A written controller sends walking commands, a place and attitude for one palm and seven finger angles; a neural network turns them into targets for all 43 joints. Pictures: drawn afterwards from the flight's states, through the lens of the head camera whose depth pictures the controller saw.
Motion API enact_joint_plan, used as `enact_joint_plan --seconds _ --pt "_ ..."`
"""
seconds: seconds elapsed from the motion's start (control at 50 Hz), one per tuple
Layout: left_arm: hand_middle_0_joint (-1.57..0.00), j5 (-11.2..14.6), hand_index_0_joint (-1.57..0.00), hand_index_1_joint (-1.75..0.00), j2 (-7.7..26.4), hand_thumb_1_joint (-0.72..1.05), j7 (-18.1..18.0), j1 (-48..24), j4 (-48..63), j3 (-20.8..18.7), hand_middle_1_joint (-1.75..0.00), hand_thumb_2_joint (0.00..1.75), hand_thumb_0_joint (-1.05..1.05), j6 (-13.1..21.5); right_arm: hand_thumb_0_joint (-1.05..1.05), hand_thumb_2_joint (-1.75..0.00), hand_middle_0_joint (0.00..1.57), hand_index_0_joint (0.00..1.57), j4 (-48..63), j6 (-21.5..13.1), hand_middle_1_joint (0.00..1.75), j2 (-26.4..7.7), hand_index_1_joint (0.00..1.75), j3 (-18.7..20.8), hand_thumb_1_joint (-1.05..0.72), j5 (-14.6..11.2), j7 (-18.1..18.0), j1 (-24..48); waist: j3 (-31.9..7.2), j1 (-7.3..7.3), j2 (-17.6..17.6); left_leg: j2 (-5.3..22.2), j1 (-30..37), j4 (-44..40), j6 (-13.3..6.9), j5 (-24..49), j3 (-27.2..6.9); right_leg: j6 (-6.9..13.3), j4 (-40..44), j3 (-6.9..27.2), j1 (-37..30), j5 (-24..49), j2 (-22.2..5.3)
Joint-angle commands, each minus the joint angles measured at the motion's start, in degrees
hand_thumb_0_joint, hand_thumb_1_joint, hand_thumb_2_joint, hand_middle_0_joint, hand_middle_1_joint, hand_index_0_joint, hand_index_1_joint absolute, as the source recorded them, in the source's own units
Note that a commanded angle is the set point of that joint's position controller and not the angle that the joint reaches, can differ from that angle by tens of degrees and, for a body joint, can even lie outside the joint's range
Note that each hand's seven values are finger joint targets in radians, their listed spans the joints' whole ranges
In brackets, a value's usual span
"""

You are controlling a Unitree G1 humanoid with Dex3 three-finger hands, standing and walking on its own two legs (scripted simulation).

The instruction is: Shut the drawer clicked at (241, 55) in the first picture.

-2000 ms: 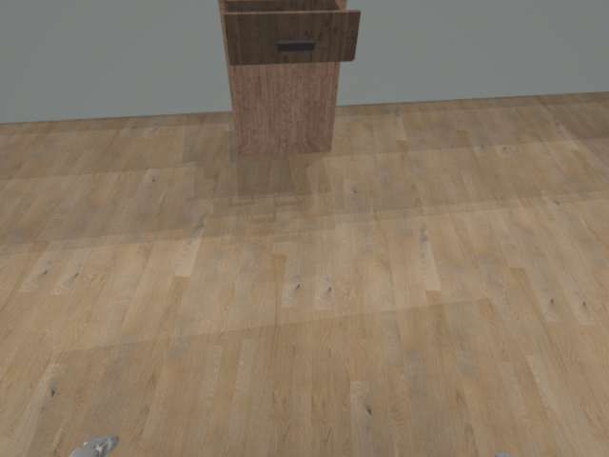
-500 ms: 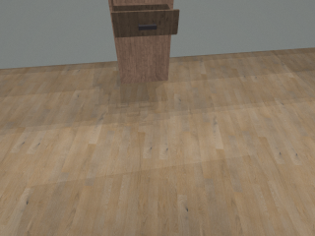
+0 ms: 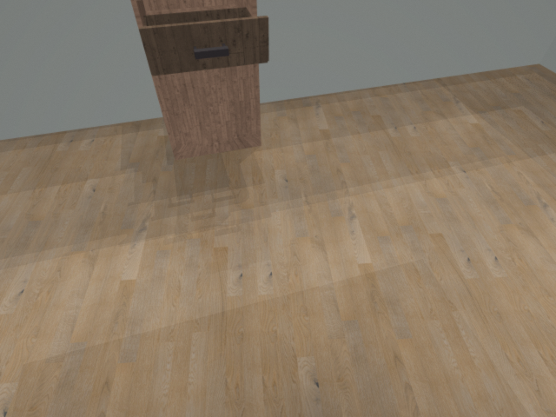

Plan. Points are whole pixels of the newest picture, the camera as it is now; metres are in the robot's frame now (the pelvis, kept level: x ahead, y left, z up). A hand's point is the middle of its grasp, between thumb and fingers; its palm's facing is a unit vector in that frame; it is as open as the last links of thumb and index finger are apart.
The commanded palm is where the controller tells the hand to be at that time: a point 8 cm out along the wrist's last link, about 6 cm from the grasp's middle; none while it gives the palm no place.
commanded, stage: walk to a spot facing it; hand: left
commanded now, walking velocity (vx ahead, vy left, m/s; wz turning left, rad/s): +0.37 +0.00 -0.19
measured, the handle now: (210, 50) +1.28 +0.31 -0.04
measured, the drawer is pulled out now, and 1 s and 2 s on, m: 0.29 0.29 0.29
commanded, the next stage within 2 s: turn to face it in 1.58 s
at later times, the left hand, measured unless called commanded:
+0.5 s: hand out of the picture +0.13 +0.19 -0.19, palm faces +0.02 -0.99 -0.14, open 7.4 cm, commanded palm none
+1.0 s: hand (228, 236) +0.52 +0.15 -0.15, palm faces -0.14 -0.97 -0.20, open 7.4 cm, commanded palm none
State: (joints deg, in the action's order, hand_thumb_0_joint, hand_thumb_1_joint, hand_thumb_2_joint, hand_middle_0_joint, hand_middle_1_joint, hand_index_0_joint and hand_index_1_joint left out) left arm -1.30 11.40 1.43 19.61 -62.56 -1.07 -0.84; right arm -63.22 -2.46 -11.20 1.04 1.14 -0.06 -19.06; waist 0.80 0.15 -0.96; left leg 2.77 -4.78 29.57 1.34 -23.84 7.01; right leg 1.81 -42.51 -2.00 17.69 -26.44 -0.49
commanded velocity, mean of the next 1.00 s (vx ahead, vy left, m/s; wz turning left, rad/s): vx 0.38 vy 0.00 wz -0.14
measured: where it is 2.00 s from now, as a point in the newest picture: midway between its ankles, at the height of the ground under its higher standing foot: (304, 270)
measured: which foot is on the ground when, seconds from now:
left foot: down 0.00-0.04, up 0.06-0.44, down 0.46-0.90, up 0.92-1.00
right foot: down 0.00-0.46, up 0.48-0.88, down 0.90-1.00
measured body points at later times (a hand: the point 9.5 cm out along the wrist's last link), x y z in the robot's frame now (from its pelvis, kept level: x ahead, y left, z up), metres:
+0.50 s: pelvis +0.21 +0.03 -0.01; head +0.23 +0.05 +0.43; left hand +0.13 +0.25 -0.17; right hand +0.32 -0.20 -0.14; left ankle +0.32 +0.13 -0.73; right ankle +0.03 -0.08 -0.68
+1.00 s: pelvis +0.41 -0.02 +0.01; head +0.42 -0.03 +0.46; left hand +0.53 +0.20 -0.13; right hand +0.32 -0.23 -0.16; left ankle +0.36 +0.11 -0.65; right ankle +0.42 -0.12 -0.73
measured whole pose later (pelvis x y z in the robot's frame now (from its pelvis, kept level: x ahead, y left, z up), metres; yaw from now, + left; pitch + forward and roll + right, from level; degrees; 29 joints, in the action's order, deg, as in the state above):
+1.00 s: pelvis +0.41 -0.02 +0.01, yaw -10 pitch -1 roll +0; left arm -1.4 9.0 0.3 11.5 -57.3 -2.8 3.8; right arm -65.1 -0.7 -9.8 3.2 1.2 1.0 -21.1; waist 1.9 1.4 1.7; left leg 6.2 -20.6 62.6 -0.1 -22.6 6.4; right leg 2.0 -31.3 -8.0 16.2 -14.4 -2.0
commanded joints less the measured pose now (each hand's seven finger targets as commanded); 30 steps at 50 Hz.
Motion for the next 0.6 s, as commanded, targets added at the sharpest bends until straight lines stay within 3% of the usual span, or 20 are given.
enact_joint_plan --seconds 0.0,0.02,0.04,0.06,0.08,0.1,0.14,0.18,0.26,0.34,0.36,0.38,0.4,0.42,0.44,0.46,0.48,0.5,0.56,0.58 --pt "-0.2 -0.2 -0.2 -0.3 6.0 0.9 0.0 10.1 1.7 -2.9 -0.3 0.9 0.0 3.8 0.0 -0.9 0.2 0.2 1.9 -1.1 0.3 -9.1 0.3 1.8 -0.9 -0.3 -0.9 1.0 0.4 -7.19 -2.0 7.5 -15.2 11.2 -4.9 18.7 -1.9 2.4 16.0 2.4 -18.5 8.0 -2.9" --pt "-0.2 -0.2 -0.2 -0.3 12.8 0.9 -1.1 19.6 -1.0 -4.6 -0.3 0.9 0.0 4.7 0.0 -0.9 0.2 0.2 4.8 -1.9 0.3 -4.9 0.3 0.9 -0.9 -0.9 -0.3 3.2 -1.9 -9.61 -19.8 -0.3 -30.9 30.3 -1.8 0.5 3.8 9.0 26.8 29.1 -28.0 7.9 -19.2" --pt "-0.2 1.0 -0.2 -0.3 12.9 0.9 -1.8 21.1 -1.8 -4.1 -0.3 0.9 0.0 4.7 0.0 -0.9 0.2 0.2 6.3 -2.1 0.3 -6.8 0.3 1.5 -0.9 -0.5 -0.2 7.5 0.0 -9.39 -12.7 0.6 -35.1 37.7 -2.3 -7.5 -2.4 12.6 29.8 36.4 -26.1 12.7 -22.4" --pt "-0.2 0.5 -0.2 -0.3 11.0 0.9 -2.0 17.7 -1.3 -3.6 -0.3 0.9 0.0 4.6 0.0 -0.9 0.2 0.2 6.4 -2.0 0.3 -5.0 0.3 1.8 -0.9 -0.5 -0.1 10.8 4.5 -8.31 -6.4 2.7 -38.1 41.8 -2.2 -4.5 -4.6 13.7 29.5 34.0 -21.1 14.0 -22.1" --pt "-0.2 0.4 -0.2 -0.3 8.3 0.9 -2.3 14.5 -0.4 -3.1 -0.3 0.9 0.0 4.6 0.0 -0.9 0.2 0.2 6.0 -1.8 0.3 -4.1 0.3 1.9 -0.9 -0.3 -0.1 10.8 7.2 -6.2 -2.3 4.6 -38.6 41.8 -2.0 -0.6 -5.6 13.0 29.4 29.7 -18.1 15.2 -21.0" --pt "-0.2 0.1 -0.2 -0.3 6.3 0.9 -2.6 11.8 0.3 -2.4 -0.3 0.9 0.0 4.8 0.0 -0.9 0.2 0.2 5.3 -1.4 0.3 -3.0 0.3 1.9 -0.9 0.0 0.2 9.4 7.6 -4.29 -0.8 5.7 -37.1 39.9 -1.4 2.1 -5.5 11.8 29.3 24.5 -15.3 17.9 -19.2" --pt "-0.2 -0.1 -0.2 -0.3 4.3 0.9 -2.7 10.2 0.4 -2.0 -0.3 0.9 0.0 5.3 0.0 -0.9 0.2 0.2 4.1 -0.5 0.3 -1.4 0.3 2.1 -0.9 0.3 0.5 6.3 5.7 -1.78 -2.4 5.6 -34.4 36.3 -0.2 5.6 -3.8 9.9 29.8 16.7 -13.6 24.4 -15.8" --pt "-0.2 -0.2 -0.2 -0.3 4.3 0.9 -2.7 8.9 0.1 -1.9 -0.3 0.9 0.0 5.7 0.0 -0.9 0.2 0.2 4.1 0.2 0.3 -0.5 0.3 2.4 -0.9 0.0 1.0 5.8 6.1 -0.37 -4.9 5.3 -32.9 31.8 0.5 8.7 -2.2 8.8 31.0 11.5 -11.4 25.9 -13.4" --pt "-0.2 -0.1 -0.2 -0.3 4.1 0.9 -3.0 9.8 -0.9 -2.0 -0.3 0.9 0.0 6.0 0.0 -0.9 0.2 0.2 6.8 -0.1 0.3 0.1 0.3 2.2 -0.9 -0.3 1.8 10.7 6.7 -0.98 -5.5 4.4 -32.0 20.2 0.0 13.7 -0.3 7.5 31.3 7.7 -13.2 29.9 -11.1" --pt "-0.2 -0.1 -0.2 -0.3 5.2 0.9 -3.0 9.4 -1.6 -2.8 -0.3 0.9 0.0 5.6 0.0 -0.9 0.2 0.2 8.6 -1.1 0.3 -0.2 0.3 2.1 -0.9 -0.6 1.9 13.7 6.6 -1.4 -5.9 2.1 -21.9 10.0 -1.9 13.7 1.0 6.1 28.9 6.6 -12.7 35.2 -11.5" --pt "-0.2 -0.1 -0.2 -0.3 5.6 0.9 -3.0 8.8 -1.6 -2.9 -0.3 0.9 0.0 5.6 0.0 -0.9 0.2 0.2 8.0 -1.3 0.3 -0.9 0.3 2.4 -0.9 -0.5 1.6 11.3 5.1 0.11 -5.4 0.6 -18.0 7.9 -2.5 13.2 2.1 5.9 25.2 5.6 -13.7 40.9 -11.1" --pt "-0.2 -0.1 -0.2 -0.3 5.8 0.9 -3.0 8.2 -1.5 -3.1 -0.3 0.9 0.0 5.5 0.0 -0.9 0.2 0.2 6.2 -1.5 0.3 -2.0 0.3 2.8 -0.9 -0.2 1.1 5.4 2.5 2.8 -4.6 -0.7 -10.0 5.2 -3.1 14.3 2.5 5.0 18.1 4.1 -12.3 44.9 -10.1" --pt "-0.2 0.1 -0.2 -0.3 4.9 0.9 -2.9 8.1 -1.3 -3.1 -0.3 0.9 0.0 5.5 0.0 -0.9 0.2 0.2 3.7 -1.8 0.3 -4.1 0.3 3.3 -0.9 0.2 0.4 -2.8 -1.6 6.12 -2.1 -0.2 1.7 2.7 -4.2 15.1 0.9 3.8 6.6 3.1 -7.7 44.7 -7.9" --pt "-0.2 0.7 -0.2 -0.3 2.2 0.9 -2.4 10.2 -0.3 -3.1 -0.3 0.9 0.0 5.2 0.0 -0.9 0.2 0.2 1.8 -1.9 0.3 -9.9 0.3 4.7 -0.9 1.1 -0.5 -11.0 -8.3 8.51 8.2 11.2 14.4 -1.1 -7.8 10.9 -14.2 1.7 -9.1 -0.3 2.5 28.0 -2.6" --pt "-0.2 1.1 -0.2 -0.3 -0.2 0.9 -1.6 10.8 1.5 -2.7 -0.3 0.9 0.0 5.3 0.0 -0.9 0.2 0.2 1.0 -1.7 0.3 -14.7 0.3 5.5 -0.9 1.0 -0.6 -15.4 -11.4 7.68 19.2 24.8 17.6 -12.3 -13.6 6.9 -35.6 0.6 -28.6 -1.6 12.8 -4.9 4.2" --pt "-0.2 0.5 -0.2 -0.3 0.6 0.9 -1.8 7.4 2.9 -2.6 -0.3 0.9 0.0 5.3 0.0 -0.9 0.2 0.2 1.6 -1.1 0.3 -13.4 0.3 5.2 -0.9 0.2 -0.6 -10.5 -8.0 6.33 12.4 26.1 10.2 -16.6 -15.2 -6.7 -37.4 1.7 -35.6 2.3 16.4 -5.3 0.9" --pt "-0.2 0.4 -0.2 -0.3 0.0 0.9 -1.6 3.9 3.9 -2.2 -0.3 0.9 0.0 4.9 0.0 -0.9 0.2 0.2 3.5 -1.2 0.3 -10.5 0.3 4.7 -0.9 0.0 -0.8 -5.4 -2.7 4.86 10.2 24.9 3.3 -18.1 -14.6 -12.0 -34.8 1.5 -38.5 2.7 20.4 -0.8 -1.8" --pt "-0.2 -0.1 -0.2 -0.3 0.0 0.9 -1.1 1.6 3.8 -2.5 -0.3 0.9 0.0 4.5 0.0 -0.9 0.2 0.2 4.2 -1.5 0.3 -6.7 0.3 3.9 -0.9 0.2 -0.8 -1.6 2.7 3.41 8.9 22.6 -4.4 -19.9 -12.8 -12.9 -29.1 1.1 -37.4 3.1 20.8 3.2 -4.3" --pt "-0.2 -0.8 -0.2 -0.3 -2.0 0.9 -0.4 4.5 3.3 -2.5 -0.3 0.9 0.0 2.3 0.0 -0.9 0.2 0.2 4.5 -2.6 0.3 -2.9 0.3 2.7 -0.9 0.3 -1.0 2.9 4.3 -1.53 7.7 16.4 -16.3 -20.2 -9.1 -1.5 -12.7 -0.1 -27.3 1.8 12.5 7.7 -6.7" --pt "-0.2 -0.7 -0.2 -0.3 -2.3 0.9 -0.3 4.8 3.4 -2.4 -0.3 0.9 0.0 1.9 0.0 -0.9 0.2 0.2 4.4 -2.7 0.3 -3.3 0.3 2.8 -0.9 0.3 -0.9 3.3 3.4 -2.25 7.2 15.5 -17.3 -20.4 -9.0 0.5 -10.4 -0.4 -24.2 1.1 10.5 8.9 -6.9"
